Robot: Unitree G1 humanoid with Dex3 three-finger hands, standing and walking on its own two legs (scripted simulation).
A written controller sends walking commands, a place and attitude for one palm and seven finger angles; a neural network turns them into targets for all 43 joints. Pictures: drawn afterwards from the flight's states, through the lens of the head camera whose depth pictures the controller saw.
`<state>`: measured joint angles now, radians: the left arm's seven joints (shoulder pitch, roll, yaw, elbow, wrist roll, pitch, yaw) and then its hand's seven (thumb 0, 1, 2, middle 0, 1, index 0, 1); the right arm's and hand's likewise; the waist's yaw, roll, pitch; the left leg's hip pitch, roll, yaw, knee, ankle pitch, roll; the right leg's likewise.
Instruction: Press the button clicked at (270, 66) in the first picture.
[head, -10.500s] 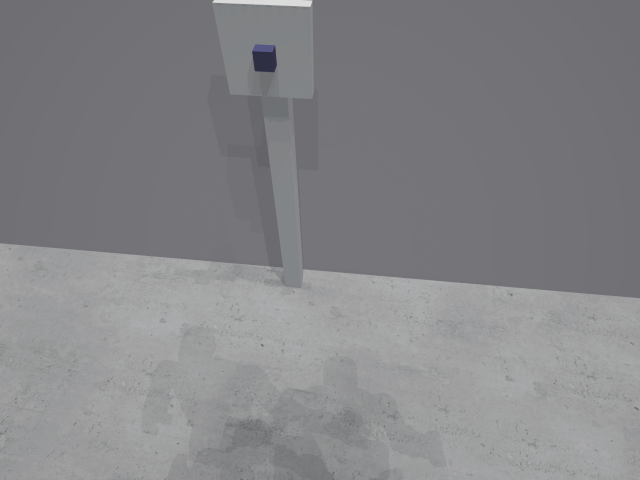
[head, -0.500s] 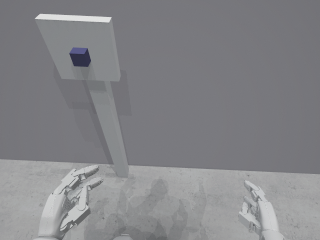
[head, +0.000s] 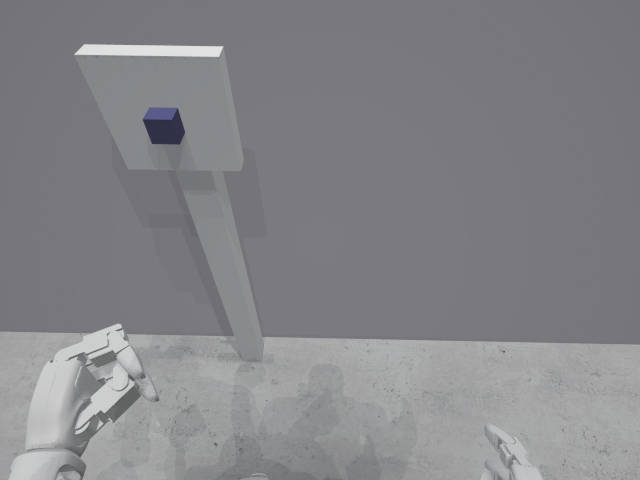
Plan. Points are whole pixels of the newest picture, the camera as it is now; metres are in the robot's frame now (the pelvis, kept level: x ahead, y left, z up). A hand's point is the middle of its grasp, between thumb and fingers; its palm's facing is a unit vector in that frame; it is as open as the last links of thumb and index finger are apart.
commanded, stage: raise the hand and make a fist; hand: left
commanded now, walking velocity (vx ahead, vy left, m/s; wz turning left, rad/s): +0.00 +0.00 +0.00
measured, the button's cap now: (165, 124) +0.53 +0.24 +0.17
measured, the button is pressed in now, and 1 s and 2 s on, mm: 0 0 0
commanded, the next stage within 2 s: aim a knuckle at the button in 1.14 s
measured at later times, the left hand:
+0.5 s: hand (102, 350) +0.22 +0.22 +0.12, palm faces +0.04 -1.00 -0.06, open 3.1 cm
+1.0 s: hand (95, 324) +0.23 +0.22 +0.16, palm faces +0.07 -1.00 -0.06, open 3.1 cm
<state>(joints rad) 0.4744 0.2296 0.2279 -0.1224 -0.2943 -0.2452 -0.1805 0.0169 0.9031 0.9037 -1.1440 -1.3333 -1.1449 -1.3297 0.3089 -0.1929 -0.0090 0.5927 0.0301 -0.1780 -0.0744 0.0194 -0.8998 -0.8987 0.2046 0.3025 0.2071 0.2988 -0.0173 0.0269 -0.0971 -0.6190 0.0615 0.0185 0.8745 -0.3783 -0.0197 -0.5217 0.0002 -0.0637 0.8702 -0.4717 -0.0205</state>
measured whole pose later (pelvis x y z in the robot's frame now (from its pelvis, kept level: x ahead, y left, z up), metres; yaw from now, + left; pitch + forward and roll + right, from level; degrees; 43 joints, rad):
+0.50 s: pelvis +0.01 +0.02 +0.02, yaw +2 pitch +3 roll -2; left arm 0.35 0.27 0.20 -0.19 -0.29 -0.08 -0.26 0.01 0.90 0.90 -1.30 -1.50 -1.30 -1.50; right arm 0.21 -0.22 0.05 0.56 0.05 -0.24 -0.07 0.02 -0.90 -0.90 0.20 0.30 0.21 0.30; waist 0.03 0.05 -0.08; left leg -0.46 0.03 0.01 0.76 -0.35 0.01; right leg -0.33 -0.02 -0.08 0.70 -0.42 0.01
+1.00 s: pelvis +0.01 +0.00 +0.03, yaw +1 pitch -1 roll -1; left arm 0.26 0.29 0.28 -0.17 -0.32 0.02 -0.27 0.02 0.90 0.90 -1.30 -1.50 -1.30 -1.50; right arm 0.25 -0.25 0.05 0.61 0.05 -0.25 -0.08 0.02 -0.90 -0.90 0.20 0.30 0.21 0.30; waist 0.03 0.04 -0.05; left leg -0.33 0.04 0.01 0.62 -0.28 -0.02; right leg -0.22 -0.01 -0.08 0.59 -0.36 -0.01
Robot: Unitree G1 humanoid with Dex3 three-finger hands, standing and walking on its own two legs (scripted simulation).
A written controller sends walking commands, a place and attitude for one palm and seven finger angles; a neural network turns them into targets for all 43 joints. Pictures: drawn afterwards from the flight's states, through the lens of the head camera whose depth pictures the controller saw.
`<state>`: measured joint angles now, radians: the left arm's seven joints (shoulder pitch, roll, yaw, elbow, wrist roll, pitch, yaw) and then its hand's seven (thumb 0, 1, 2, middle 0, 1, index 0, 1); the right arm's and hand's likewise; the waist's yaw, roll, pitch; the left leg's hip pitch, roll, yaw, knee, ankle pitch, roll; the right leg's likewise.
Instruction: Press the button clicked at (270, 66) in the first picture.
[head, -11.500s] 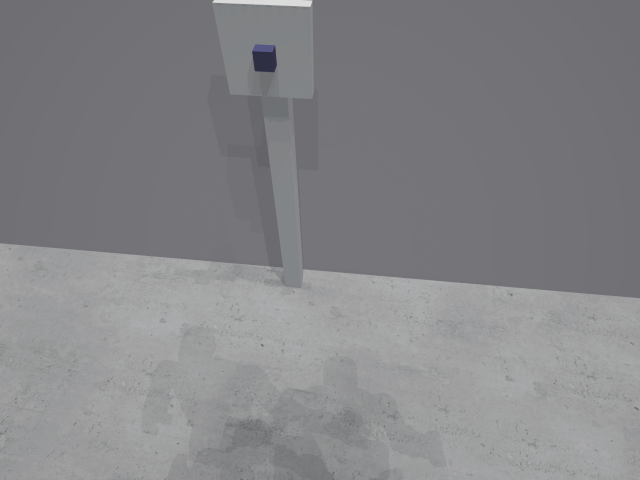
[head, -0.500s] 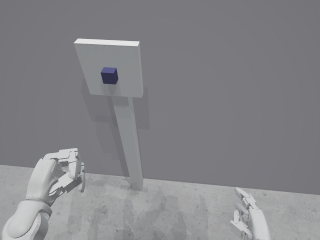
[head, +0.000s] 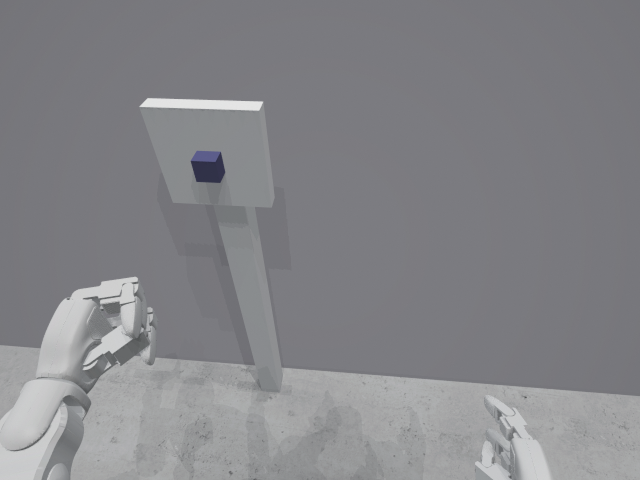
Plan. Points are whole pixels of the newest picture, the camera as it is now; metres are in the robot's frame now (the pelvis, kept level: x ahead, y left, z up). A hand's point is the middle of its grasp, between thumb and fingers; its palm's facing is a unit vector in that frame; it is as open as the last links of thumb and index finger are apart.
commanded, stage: raise the hand and make a fist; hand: left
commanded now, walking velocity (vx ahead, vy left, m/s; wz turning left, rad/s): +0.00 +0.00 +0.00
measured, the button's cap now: (209, 165) +0.53 +0.23 +0.14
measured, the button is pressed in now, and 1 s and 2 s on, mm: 0 0 0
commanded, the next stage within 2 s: aim a knuckle at the button in 0.14 s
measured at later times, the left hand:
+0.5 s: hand (170, 306) +0.27 +0.20 +0.13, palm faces +0.02 -1.00 -0.06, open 3.1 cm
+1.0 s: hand (192, 253) +0.36 +0.20 +0.12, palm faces +0.01 -1.00 -0.02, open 3.1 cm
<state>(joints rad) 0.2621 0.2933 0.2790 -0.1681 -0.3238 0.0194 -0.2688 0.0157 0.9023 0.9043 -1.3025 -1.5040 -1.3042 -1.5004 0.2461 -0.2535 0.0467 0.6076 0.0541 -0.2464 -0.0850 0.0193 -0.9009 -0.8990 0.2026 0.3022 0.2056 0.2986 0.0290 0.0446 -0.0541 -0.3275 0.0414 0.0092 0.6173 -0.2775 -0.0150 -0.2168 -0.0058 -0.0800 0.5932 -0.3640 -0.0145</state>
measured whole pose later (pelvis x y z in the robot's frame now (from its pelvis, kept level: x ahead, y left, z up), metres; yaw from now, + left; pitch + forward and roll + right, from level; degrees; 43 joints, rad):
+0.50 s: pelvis +0.00 -0.01 +0.00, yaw +0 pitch -1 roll +0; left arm 0.06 0.29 0.25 0.03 -0.30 -0.03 -0.28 0.01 0.90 0.90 -1.30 -1.50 -1.31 -1.50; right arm 0.22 -0.25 0.05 0.65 0.06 -0.26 -0.10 0.02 -0.90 -0.90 0.20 0.30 0.21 0.30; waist 0.03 0.06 -0.02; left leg -0.33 0.04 0.00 0.60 -0.26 -0.03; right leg -0.22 0.00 -0.09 0.59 -0.36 -0.03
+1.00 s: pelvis +0.01 +0.00 +0.00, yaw -1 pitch +2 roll +0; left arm -0.25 0.32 0.28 0.38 -0.25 -0.07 -0.25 0.02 0.90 0.90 -1.30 -1.50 -1.30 -1.50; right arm 0.25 -0.26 0.02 0.66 0.05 -0.15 -0.09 0.02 -0.90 -0.90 0.20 0.30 0.21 0.30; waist -0.01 0.03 -0.03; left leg -0.37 0.04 0.03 0.61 -0.28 -0.01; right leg -0.28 -0.01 -0.06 0.60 -0.36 -0.01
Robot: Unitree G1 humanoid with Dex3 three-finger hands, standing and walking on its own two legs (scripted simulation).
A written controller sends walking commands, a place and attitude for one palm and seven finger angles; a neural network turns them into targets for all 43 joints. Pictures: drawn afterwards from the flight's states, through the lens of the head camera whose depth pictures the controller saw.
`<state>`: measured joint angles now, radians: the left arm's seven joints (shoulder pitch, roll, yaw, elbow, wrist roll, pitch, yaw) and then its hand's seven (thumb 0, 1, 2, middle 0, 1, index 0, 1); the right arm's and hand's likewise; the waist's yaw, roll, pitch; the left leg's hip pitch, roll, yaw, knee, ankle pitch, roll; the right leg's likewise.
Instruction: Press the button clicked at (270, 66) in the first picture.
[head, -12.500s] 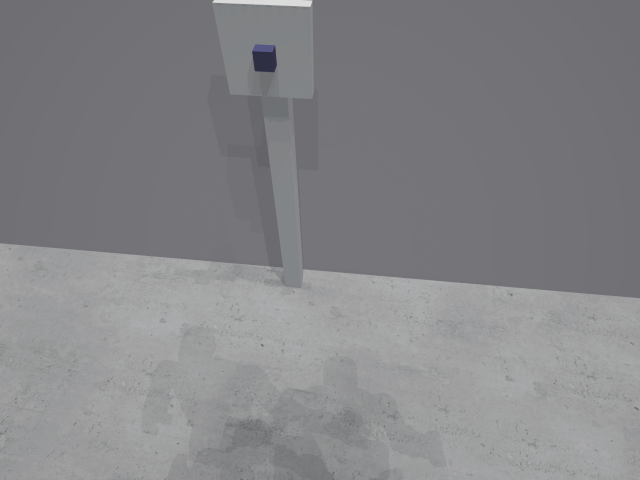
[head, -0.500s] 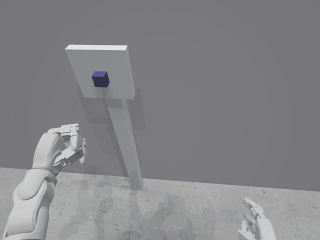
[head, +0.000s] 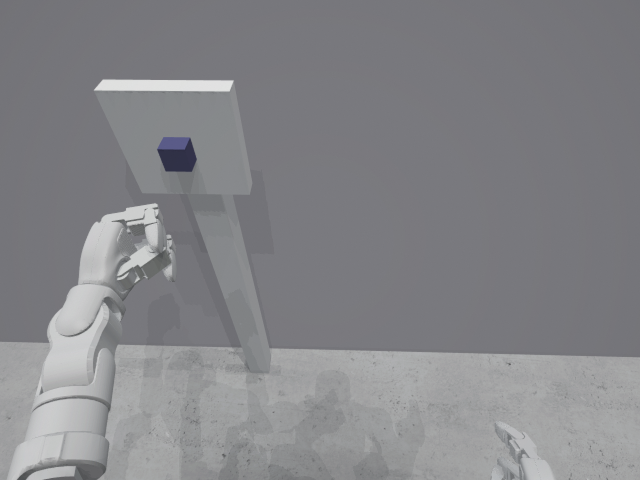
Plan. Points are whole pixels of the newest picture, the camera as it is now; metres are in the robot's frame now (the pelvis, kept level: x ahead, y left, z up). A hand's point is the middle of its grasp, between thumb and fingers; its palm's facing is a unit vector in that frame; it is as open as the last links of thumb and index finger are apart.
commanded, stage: aim a knuckle at the button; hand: left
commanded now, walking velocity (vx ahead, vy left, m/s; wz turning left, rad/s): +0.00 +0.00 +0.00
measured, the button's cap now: (178, 153) +0.52 +0.23 +0.14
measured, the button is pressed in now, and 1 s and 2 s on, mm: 0 0 7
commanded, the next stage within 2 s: press the button with the knuckle in 1.20 s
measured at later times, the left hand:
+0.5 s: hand (182, 204) +0.44 +0.21 +0.11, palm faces +0.05 -1.00 +0.00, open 3.1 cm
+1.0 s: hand (181, 208) +0.44 +0.22 +0.11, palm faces +0.02 -1.00 +0.02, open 3.1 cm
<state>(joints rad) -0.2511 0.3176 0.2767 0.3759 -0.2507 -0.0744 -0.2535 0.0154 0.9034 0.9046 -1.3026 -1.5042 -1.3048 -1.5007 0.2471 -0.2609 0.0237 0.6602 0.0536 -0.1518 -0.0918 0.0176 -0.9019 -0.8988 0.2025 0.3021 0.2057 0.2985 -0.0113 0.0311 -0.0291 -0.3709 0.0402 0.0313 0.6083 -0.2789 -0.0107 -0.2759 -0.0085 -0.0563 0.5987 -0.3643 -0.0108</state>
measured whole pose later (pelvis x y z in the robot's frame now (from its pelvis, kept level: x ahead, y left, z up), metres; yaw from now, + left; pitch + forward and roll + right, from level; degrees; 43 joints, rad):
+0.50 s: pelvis -0.01 +0.01 -0.01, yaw -1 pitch +8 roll -1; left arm -0.70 0.43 0.34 0.93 -0.17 -0.21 -0.23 0.02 0.90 0.90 -1.30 -1.50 -1.30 -1.50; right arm 0.33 -0.27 0.02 0.69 0.04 -0.04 -0.07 0.01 -0.90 -0.90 0.20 0.30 0.21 0.30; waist -0.09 0.01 -0.03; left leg -0.53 0.05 0.04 0.69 -0.30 0.00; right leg -0.43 0.00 -0.04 0.66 -0.37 0.00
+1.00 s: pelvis +0.00 +0.02 -0.01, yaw -1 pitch +9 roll -2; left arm -0.63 0.40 0.33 0.87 -0.20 -0.19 -0.26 0.01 0.90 0.90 -1.30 -1.50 -1.30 -1.50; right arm 0.33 -0.26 0.01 0.64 0.05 0.01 -0.05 0.01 -0.90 -0.90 0.20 0.30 0.21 0.30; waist -0.07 0.02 -0.08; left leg -0.54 0.05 0.04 0.72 -0.33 0.01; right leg -0.44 0.00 -0.04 0.67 -0.38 0.01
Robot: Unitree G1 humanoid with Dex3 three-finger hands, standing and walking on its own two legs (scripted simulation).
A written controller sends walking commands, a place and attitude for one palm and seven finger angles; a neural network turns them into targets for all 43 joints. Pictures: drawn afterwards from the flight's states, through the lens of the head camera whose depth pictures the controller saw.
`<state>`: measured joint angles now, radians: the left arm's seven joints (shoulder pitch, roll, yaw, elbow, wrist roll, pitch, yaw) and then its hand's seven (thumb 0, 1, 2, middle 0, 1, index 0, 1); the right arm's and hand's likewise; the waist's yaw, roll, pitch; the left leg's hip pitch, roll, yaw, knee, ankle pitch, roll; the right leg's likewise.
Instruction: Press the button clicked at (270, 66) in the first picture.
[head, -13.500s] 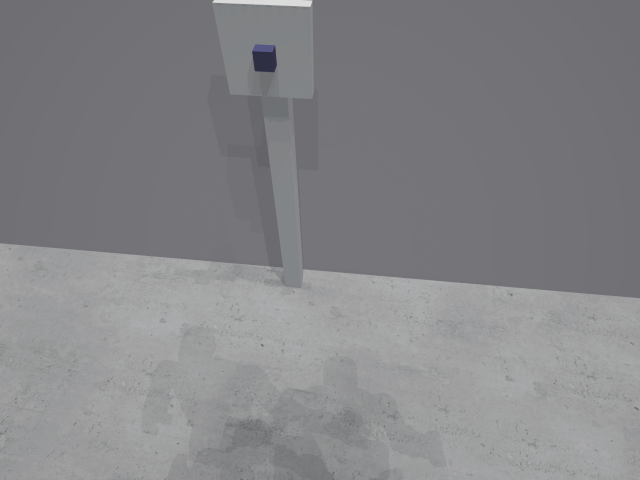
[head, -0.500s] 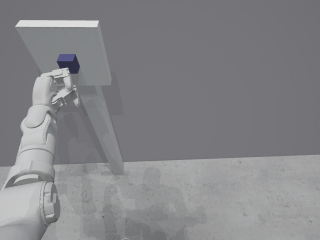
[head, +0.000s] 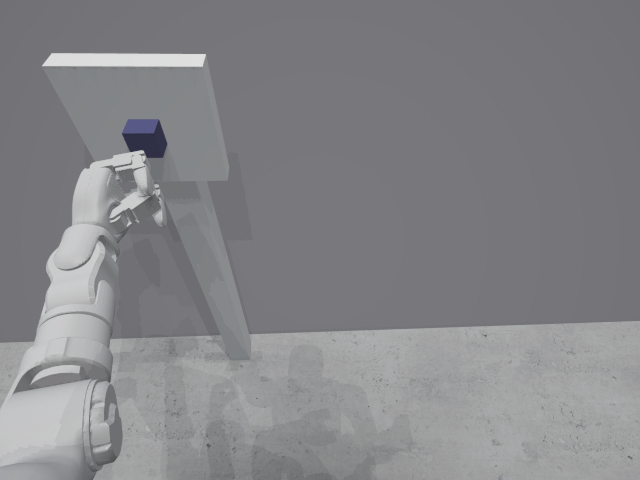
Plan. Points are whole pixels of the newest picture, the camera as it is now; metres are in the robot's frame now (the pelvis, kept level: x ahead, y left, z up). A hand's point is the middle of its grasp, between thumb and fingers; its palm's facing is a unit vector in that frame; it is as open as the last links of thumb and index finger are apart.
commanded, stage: aim a knuckle at the button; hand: left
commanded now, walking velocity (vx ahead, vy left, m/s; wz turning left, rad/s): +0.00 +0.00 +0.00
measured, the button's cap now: (146, 137) +0.51 +0.23 +0.15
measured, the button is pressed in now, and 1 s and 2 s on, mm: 0 7 0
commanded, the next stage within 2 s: press the button with the knuckle in 0.20 s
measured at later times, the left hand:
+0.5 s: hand (152, 202) +0.42 +0.21 +0.12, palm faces +0.07 -1.00 +0.03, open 3.1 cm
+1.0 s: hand (161, 177) +0.46 +0.21 +0.12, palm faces +0.06 -1.00 +0.01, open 3.3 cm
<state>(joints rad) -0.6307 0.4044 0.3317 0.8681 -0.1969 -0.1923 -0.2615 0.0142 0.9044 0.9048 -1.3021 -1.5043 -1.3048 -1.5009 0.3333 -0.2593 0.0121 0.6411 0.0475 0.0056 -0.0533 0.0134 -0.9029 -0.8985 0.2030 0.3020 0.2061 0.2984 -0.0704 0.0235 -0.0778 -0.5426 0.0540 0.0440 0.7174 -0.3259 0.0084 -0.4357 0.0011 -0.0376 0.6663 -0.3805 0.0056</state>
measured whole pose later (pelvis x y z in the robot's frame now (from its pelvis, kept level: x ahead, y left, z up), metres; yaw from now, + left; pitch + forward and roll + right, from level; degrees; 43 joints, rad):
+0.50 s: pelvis -0.01 -0.01 +0.00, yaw +1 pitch +8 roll -1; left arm -0.68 0.42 0.34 0.92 -0.19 -0.20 -0.26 0.01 0.90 0.90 -1.30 -1.50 -1.31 -1.50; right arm 0.32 -0.27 0.03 0.65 0.05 0.01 -0.06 0.01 -0.90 -0.90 0.20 0.30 0.21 0.30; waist -0.07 0.01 -0.05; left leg -0.55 0.06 0.02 0.72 -0.31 0.00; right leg -0.44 0.00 -0.06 0.69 -0.38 -0.01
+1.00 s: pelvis -0.01 -0.01 -0.01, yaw +0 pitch +12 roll -2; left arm -0.87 0.50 0.37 1.13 -0.13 -0.27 -0.26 0.04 0.87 0.91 -1.30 -1.50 -1.40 -1.50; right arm 0.40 -0.26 0.02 0.68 0.02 0.02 -0.05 0.01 -0.90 -0.90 0.20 0.30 0.21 0.30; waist -0.12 0.02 -0.06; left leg -0.66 0.06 0.02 0.78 -0.32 0.00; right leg -0.55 0.01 -0.05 0.73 -0.38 0.00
